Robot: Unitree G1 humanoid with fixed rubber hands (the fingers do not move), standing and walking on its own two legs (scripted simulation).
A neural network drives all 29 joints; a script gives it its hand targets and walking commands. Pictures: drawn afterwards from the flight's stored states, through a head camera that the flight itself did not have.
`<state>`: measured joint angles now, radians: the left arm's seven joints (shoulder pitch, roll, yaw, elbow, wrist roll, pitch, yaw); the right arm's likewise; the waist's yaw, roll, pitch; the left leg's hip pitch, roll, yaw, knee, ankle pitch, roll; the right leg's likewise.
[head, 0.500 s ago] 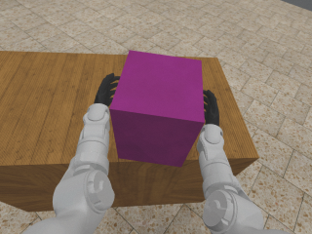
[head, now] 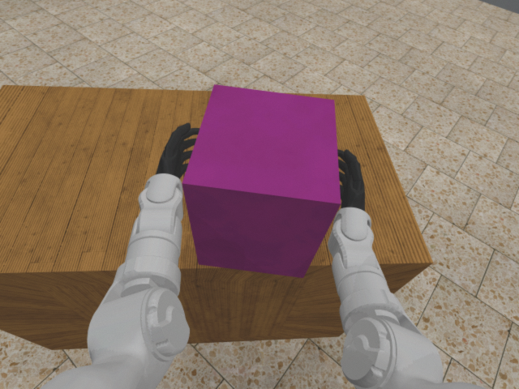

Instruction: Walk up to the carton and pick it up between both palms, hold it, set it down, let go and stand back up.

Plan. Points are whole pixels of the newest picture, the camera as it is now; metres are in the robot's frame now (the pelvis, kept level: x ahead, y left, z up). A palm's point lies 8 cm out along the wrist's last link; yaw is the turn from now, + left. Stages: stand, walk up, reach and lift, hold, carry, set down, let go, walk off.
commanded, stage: reach and lift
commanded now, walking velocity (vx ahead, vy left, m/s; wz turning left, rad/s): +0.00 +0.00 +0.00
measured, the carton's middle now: (261, 187) +0.43 +0.00 +0.03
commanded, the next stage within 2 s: none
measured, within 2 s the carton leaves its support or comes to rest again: leaves its support in 0.38 s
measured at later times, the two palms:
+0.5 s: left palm (172, 176) +0.40 +0.14 +0.09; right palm (362, 203) +0.36 -0.15 +0.08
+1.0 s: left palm (163, 172) +0.37 +0.15 +0.13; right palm (370, 193) +0.35 -0.14 +0.12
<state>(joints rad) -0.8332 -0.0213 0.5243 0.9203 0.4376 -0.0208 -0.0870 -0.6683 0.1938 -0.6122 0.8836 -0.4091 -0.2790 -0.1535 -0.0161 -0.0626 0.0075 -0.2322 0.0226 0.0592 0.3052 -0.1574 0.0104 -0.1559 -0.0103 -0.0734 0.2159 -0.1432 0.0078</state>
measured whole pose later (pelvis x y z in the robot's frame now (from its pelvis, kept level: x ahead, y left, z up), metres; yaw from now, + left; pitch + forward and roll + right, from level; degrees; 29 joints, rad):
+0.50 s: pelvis -0.01 +0.00 +0.00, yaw +0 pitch +2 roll -1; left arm -0.79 -0.02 0.40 0.87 0.35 0.08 -0.02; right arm -0.64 0.10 -0.41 0.90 -0.21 -0.20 -0.17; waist -0.01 -0.06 -0.01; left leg -0.19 0.03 0.07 0.29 -0.14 0.01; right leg -0.11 -0.01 -0.07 0.19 -0.11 0.01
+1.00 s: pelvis -0.02 +0.00 +0.00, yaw +0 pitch -4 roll -1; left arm -0.74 -0.04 0.35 0.64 0.35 0.31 0.00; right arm -0.67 0.05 -0.28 0.84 -0.07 -0.05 -0.16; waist -0.03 -0.07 0.03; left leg -0.09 0.02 0.07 0.30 -0.14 0.01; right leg -0.01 -0.01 -0.08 0.21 -0.13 0.01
